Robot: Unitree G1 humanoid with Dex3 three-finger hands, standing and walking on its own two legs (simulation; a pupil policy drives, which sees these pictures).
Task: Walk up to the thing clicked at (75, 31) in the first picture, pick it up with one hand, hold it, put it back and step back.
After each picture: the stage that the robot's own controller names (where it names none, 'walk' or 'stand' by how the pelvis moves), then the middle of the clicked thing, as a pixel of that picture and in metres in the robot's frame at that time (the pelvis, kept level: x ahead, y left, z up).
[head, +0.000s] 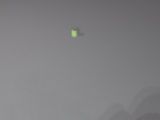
stand; (74, 31) +1.56 +0.09 -0.72
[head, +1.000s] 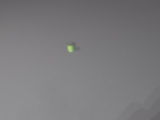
walk; (70, 46) +1.43 +0.27 -0.71
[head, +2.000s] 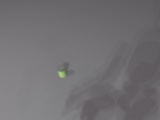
walk; (61, 71) +0.89 +0.28 -0.72
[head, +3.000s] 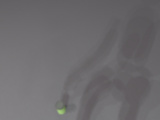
walk; (60, 107) +0.51 +0.25 -0.71
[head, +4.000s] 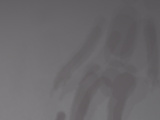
stand; out of the picture +0.35 +0.18 -0.70
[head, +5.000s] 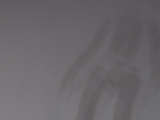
stand; out of the picture +0.29 +0.19 -0.72
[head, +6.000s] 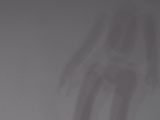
stand; out of the picture +0.30 +0.21 -0.73
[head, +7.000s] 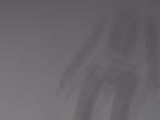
stand; out of the picture +0.30 +0.20 -0.73
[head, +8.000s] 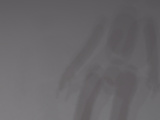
stand; out of the picture +0.30 +0.21 -0.73
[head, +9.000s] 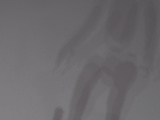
go down; out of the picture +0.31 +0.20 -0.71
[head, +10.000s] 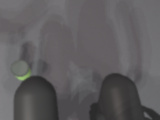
go down; (21, 70) +0.38 +0.23 -0.29
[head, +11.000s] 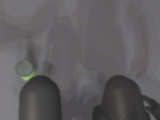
close in; (26, 71) +0.38 +0.23 -0.29
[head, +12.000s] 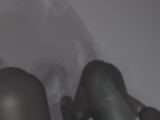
close in; out of the picture +0.36 +0.25 -0.21
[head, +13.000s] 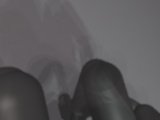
close; out of the picture +0.36 +0.26 -0.22
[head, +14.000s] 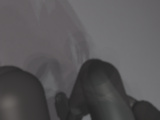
lift; out of the picture +0.35 +0.26 -0.23
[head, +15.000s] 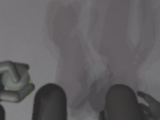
lift; (19, 83) +0.30 +0.22 -0.05
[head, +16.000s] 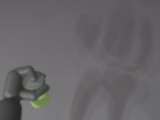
lift; (37, 90) +0.32 +0.16 +0.01
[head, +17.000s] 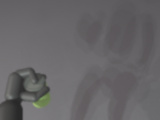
hold; (38, 90) +0.32 +0.17 +0.00
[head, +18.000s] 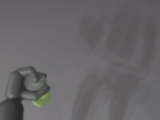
hold; (38, 89) +0.32 +0.17 +0.00
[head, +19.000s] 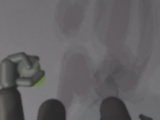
crouch; (32, 73) +0.37 +0.18 -0.08
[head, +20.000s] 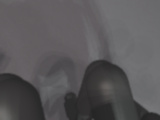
lower; out of the picture +0.37 +0.27 -0.22
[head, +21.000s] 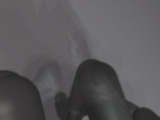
lower; out of the picture +0.38 +0.28 -0.22
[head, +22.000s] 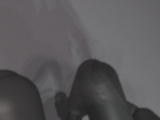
lower; out of the picture +0.38 +0.28 -0.22
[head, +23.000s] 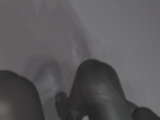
lower; out of the picture +0.37 +0.28 -0.22
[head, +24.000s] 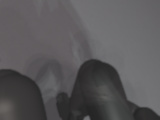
loosen; out of the picture +0.37 +0.28 -0.22
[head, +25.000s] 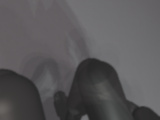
withdraw; out of the picture +0.36 +0.27 -0.22
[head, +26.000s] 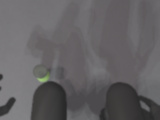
walk; (41, 73) +0.40 +0.22 -0.37
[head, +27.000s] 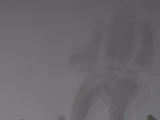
stand; out of the picture +0.32 +0.18 -0.66
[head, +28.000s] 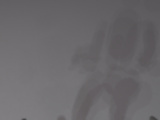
stand; out of the picture +0.33 +0.20 -0.66
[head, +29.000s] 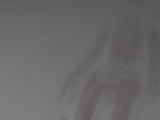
stand; out of the picture +0.35 +0.18 -0.71
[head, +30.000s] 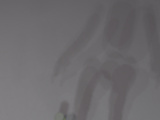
walk; (60, 119) +0.37 +0.16 -0.70
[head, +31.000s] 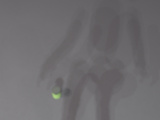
walk; (56, 92) +0.55 +0.16 -0.71
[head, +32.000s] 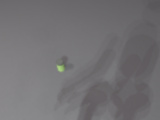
walk; (60, 65) +0.87 +0.28 -0.69
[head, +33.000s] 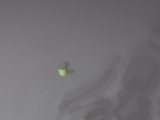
stand; (62, 69) +0.96 +0.21 -0.72
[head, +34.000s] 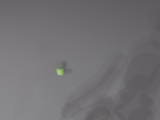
stand; (60, 69) +0.97 +0.24 -0.73
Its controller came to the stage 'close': yes
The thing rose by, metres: 0.70
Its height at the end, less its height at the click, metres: +0.00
